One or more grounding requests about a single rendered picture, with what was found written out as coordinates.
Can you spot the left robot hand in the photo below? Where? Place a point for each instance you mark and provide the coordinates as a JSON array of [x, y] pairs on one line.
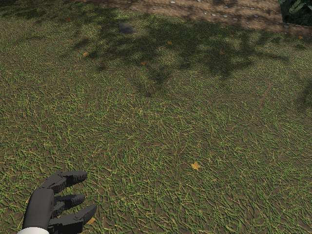
[[43, 206]]

